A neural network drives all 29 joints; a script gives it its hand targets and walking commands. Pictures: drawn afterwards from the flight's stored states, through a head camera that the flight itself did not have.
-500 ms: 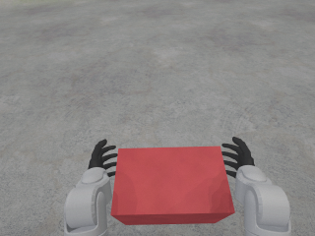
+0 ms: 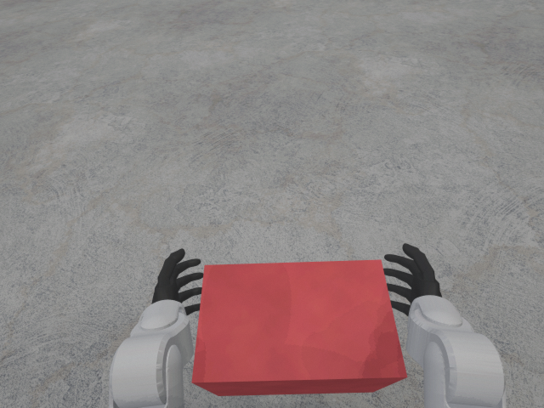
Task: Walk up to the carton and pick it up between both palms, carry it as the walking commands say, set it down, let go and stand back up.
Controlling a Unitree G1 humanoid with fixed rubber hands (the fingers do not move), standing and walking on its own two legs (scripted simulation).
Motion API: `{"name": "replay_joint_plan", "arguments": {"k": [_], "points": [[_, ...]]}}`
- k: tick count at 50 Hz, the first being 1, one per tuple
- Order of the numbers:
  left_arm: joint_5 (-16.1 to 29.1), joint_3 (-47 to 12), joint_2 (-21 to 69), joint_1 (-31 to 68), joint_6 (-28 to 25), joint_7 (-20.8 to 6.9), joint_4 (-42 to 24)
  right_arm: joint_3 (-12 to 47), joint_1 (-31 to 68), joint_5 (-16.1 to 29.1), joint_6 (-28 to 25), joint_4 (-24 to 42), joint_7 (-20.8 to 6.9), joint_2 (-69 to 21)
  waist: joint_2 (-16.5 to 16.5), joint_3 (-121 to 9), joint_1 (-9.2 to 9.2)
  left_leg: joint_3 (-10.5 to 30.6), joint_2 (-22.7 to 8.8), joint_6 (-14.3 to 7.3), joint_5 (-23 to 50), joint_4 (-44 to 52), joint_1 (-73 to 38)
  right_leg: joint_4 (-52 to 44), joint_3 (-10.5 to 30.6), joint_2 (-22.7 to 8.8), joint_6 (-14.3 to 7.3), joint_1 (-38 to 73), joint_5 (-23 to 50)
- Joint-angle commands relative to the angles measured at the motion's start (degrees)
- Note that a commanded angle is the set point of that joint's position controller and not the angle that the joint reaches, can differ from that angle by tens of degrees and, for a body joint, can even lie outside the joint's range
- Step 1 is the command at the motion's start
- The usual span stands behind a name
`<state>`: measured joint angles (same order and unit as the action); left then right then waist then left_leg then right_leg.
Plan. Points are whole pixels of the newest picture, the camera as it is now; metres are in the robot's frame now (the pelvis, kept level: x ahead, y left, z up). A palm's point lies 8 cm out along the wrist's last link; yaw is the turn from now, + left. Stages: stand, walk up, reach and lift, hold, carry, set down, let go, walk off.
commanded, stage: carry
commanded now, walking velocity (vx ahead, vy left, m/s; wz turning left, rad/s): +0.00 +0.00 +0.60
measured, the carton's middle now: (294, 332) +0.25 +0.00 +0.00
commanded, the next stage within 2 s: none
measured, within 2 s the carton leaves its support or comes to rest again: neither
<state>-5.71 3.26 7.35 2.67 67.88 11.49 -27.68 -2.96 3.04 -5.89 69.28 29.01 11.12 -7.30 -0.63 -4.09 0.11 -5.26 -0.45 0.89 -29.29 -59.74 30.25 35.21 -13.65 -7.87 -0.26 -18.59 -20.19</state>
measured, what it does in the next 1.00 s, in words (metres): steps on the spot, turning left: left foot, then right foot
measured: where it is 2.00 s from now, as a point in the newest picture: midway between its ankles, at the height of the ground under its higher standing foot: outside the picture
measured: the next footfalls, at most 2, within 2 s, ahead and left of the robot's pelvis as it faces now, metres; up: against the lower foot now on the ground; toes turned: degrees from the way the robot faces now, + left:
left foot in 0.18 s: +0.04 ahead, +0.13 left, +0.00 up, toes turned +15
right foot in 0.58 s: +0.04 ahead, -0.07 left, +0.00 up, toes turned +10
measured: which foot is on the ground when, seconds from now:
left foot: up 0.00-0.16, down 0.18-0.60, up 0.62-0.94, down 0.96-1.00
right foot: down 0.00-0.18, up 0.20-0.56, down 0.58-0.96, up 0.98-1.00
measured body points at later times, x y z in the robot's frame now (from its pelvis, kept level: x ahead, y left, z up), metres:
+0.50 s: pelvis -0.01 +0.04 +0.00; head +0.01 +0.05 +0.45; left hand +0.21 +0.27 +0.08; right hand +0.29 -0.05 +0.08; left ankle +0.00 +0.12 -0.73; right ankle -0.01 -0.08 -0.70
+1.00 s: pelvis -0.06 +0.06 -0.01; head -0.06 +0.06 +0.44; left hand +0.06 +0.35 +0.08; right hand +0.25 +0.08 +0.08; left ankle -0.10 +0.15 -0.73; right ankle -0.01 -0.07 -0.72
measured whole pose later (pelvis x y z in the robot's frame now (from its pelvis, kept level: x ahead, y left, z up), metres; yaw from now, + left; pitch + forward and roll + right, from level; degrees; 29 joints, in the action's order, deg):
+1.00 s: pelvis -0.06 +0.06 -0.01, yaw +35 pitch +3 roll +1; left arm -5.8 5.1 7.3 4.9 69.5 11.4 -27.9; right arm -2.9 6.0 -6.0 70.1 27.4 11.3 -7.4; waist 2.4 -3.4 -0.5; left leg -7.9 -0.2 -1.9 -16.6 -37.1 21.9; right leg 48.6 -14.4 -14.7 4.9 -21.3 -28.0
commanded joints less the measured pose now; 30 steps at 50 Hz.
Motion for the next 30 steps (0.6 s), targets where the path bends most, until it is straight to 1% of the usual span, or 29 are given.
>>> {"name": "replay_joint_plan", "arguments": {"k": [1, 2, 4, 5, 6, 7, 8, 9, 10, 11, 12, 13, 14, 15, 16, 17, 19, 21, 24, 26, 27, 28, 29, 30], "points": [[22.62, -36.02, 53.00, 22.36, -0.58, -15.77, -5.74, 37.70, 21.68, 21.87, -1.08, 3.53, -14.73, -53.12, 11.14, -10.56, -0.10, -0.83, -1.89, 0.26, 4.81, 5.03, 0.30, -9.46, 7.60, -13.56, -3.87, 10.27, 33.60], [22.54, -36.06, 52.12, 22.07, -0.38, -15.72, -5.65, 37.35, 21.21, 21.59, -1.00, 3.33, -14.48, -52.31, 11.91, -10.56, -0.05, -2.01, -1.08, 0.13, 5.34, 7.95, -1.17, -9.00, 6.57, -13.74, -3.63, 9.65, 32.20], [22.04, -35.90, 50.24, 20.76, 0.13, -15.41, -5.01, 36.61, 20.19, 21.15, -0.52, 2.45, -14.11, -50.56, 12.66, -10.73, 0.27, -3.33, -0.22, -0.08, 5.81, 13.12, -2.61, -7.74, 5.74, -14.74, -3.52, 10.11, 30.09], [21.71, -35.73, 49.54, 20.16, 0.38, -15.21, -4.60, 36.29, 19.90, 21.04, -0.19, 2.02, -14.04, -49.81, 12.90, -10.85, 0.41, -3.75, 0.05, -0.24, 6.22, 15.88, -3.22, -6.63, 5.33, -15.15, -3.16, 10.66, 29.44], [21.47, -35.61, 49.09, 19.92, 0.60, -14.98, -4.23, 36.00, 19.65, 20.95, 0.13, 1.55, -14.05, -49.24, 12.64, -11.04, 0.27, -4.44, 0.35, -0.49, 7.80, 20.01, -4.56, -4.72, 4.36, -15.10, -2.31, 11.08, 28.44], [21.28, -35.52, 48.82, 19.90, 0.82, -14.74, -3.75, 35.69, 19.48, 20.88, 0.44, 1.01, -14.14, -48.81, 11.36, -11.54, -0.22, -5.91, 0.68, -0.65, 12.34, 26.78, -7.87, -1.51, 2.29, -14.19, -0.73, 10.80, 26.49], [21.05, -35.41, 48.77, 19.76, 1.05, -14.56, -3.16, 35.34, 19.51, 20.90, 0.65, 0.34, -14.22, -48.49, 6.33, -12.26, -0.60, -5.16, 0.46, -1.07, 18.07, 33.77, -13.53, 5.05, -0.57, -11.49, 1.16, 8.43, 22.22], [20.80, -35.48, 48.16, 20.41, 1.37, -14.30, -3.22, 34.87, 18.56, 20.84, 0.87, -0.47, -14.37, -48.33, -1.36, -12.40, -1.37, 5.85, -6.66, -3.53, 31.60, 35.94, -21.02, 14.30, -0.23, -8.32, 3.67, -1.07, 6.19], [21.13, -36.55, 47.93, 21.67, 1.91, -14.28, -4.52, 33.50, 16.69, 20.26, 0.80, -1.93, -14.33, -47.58, -19.29, -10.45, -2.05, 28.20, -19.90, -11.21, 59.20, 34.78, -25.70, 26.58, 0.76, 0.59, 7.40, -16.36, -18.01], [20.93, -36.42, 49.05, 21.18, 1.79, -14.27, -3.20, 34.01, 17.62, 21.09, 0.79, -1.07, -14.65, -49.07, -11.12, -10.38, -1.41, 27.62, -20.50, -14.91, 62.55, 33.33, -26.61, 33.94, 8.24, -0.16, 6.21, -18.13, -18.86], [21.85, -37.60, 51.18, 22.50, 1.32, -14.65, -3.83, 34.11, 18.63, 20.92, 0.34, -0.85, -14.98, -50.57, -8.66, -11.01, -1.28, 24.64, -18.99, -14.28, 58.71, 33.13, -25.16, 36.24, 10.21, -0.16, 5.94, -18.60, -16.97], [22.91, -38.45, 53.36, 24.97, 0.68, -15.00, -4.66, 34.58, 21.39, 21.42, -0.35, 0.55, -15.22, -52.49, -6.55, -11.31, -1.15, 21.28, -17.23, -13.46, 52.69, 33.92, -23.41, 36.73, 11.23, -0.74, 5.50, -18.16, -14.21], [23.48, -38.65, 54.82, 25.99, 0.20, -15.16, -5.27, 35.10, 22.74, 21.85, -0.95, 1.91, -15.34, -53.84, -5.90, -11.72, -0.98, 19.29, -15.35, -12.86, 47.15, 34.41, -21.76, 35.98, 11.52, -0.73, 5.19, -17.26, -11.34], [23.76, -38.77, 55.78, 25.90, -0.25, -15.18, -5.68, 35.25, 22.46, 21.85, -1.34, 2.40, -15.42, -54.58, -5.44, -12.77, -0.82, 16.65, -13.35, -12.11, 42.50, 34.94, -20.51, 34.12, 10.77, -0.24, 5.04, -14.92, -8.18], [23.87, -38.87, 56.17, 25.81, -0.63, -15.11, -5.91, 35.47, 22.46, 21.94, -1.73, 2.83, -15.47, -54.70, -5.66, -13.43, -0.86, 16.22, -12.64, -11.94, 39.91, 35.13, -20.18, 31.46, 10.12, 0.59, 4.84, -13.93, -6.90], [23.78, -38.82, 56.04, 25.45, -0.94, -14.95, -6.20, 35.63, 22.11, 22.03, -1.98, 3.29, -15.44, -54.40, -5.61, -13.92, -0.96, 17.02, -12.62, -12.32, 39.24, 35.25, -20.58, 29.08, 9.88, 1.34, 4.65, -13.49, -6.67], [23.27, -38.38, 55.02, 23.52, -1.02, -14.62, -5.78, 35.70, 20.27, 21.78, -2.06, 3.52, -15.19, -53.04, -5.69, -14.54, -1.18, 19.28, -13.21, -13.63, 41.02, 34.85, -22.02, 24.62, 9.98, 2.48, 4.41, -13.34, -7.20], [22.80, -37.90, 53.88, 21.64, -0.78, -14.42, -5.07, 35.63, 18.58, 21.43, -1.86, 3.58, -14.91, -51.61, -6.18, -14.65, -1.28, 20.83, -13.53, -14.57, 44.67, 34.19, -22.91, 19.91, 9.84, 3.61, 4.48, -12.91, -7.83], [22.35, -37.05, 52.85, 20.10, -0.46, -14.33, -4.47, 35.99, 17.98, 21.49, -1.47, 4.28, -14.60, -50.52, -7.12, -14.93, -1.30, 21.72, -13.02, -14.54, 47.92, 33.57, -21.88, 13.18, 9.19, 5.24, 4.47, -9.32, -7.23], [22.30, -36.44, 52.51, 19.74, -0.33, -14.37, -4.55, 36.53, 18.40, 21.74, -1.24, 5.04, -14.40, -50.35, -7.49, -15.09, -1.17, 21.83, -12.15, -13.78, 48.19, 33.20, -20.16, 7.33, 8.55, 6.32, 4.30, -5.47, -6.95], [22.30, -36.11, 52.46, 19.42, -0.27, -14.40, -4.52, 36.81, 18.76, 21.88, -1.13, 5.38, -14.27, -50.33, -7.21, -15.40, -0.76, 20.98, -11.19, -12.84, 47.41, 32.64, -18.66, 2.35, 7.76, 6.71, 4.13, -2.09, -5.61], [22.29, -35.74, 52.44, 19.08, -0.19, -14.44, -4.45, 37.03, 19.06, 21.98, -1.02, 5.56, -14.10, -50.25, -6.42, -15.92, -0.14, 19.17, -9.68, -11.37, 45.03, 31.39, -16.14, -4.74, 6.28, 6.53, 3.95, 3.07, -2.58], [22.17, -35.38, 52.40, 19.31, -0.06, -14.54, -4.34, 37.14, 18.91, 21.95, -0.92, 5.30, -13.92, -50.11, -4.71, -16.78, 0.32, 17.04, -8.05, -9.25, 40.57, 28.94, -11.09, -11.75, 6.42, 4.40, 3.41, 10.90, 2.58], [21.94, -34.83, 51.70, 18.66, -0.03, -14.72, -3.61, 37.27, 19.25, 21.72, -0.78, 5.15, -13.81, -50.02, 3.16, -15.16, 1.20, 12.84, -3.74, -5.81, 27.73, 22.57, -0.64, -17.80, 14.47, -4.09, 0.59, 18.79, 6.42]]}}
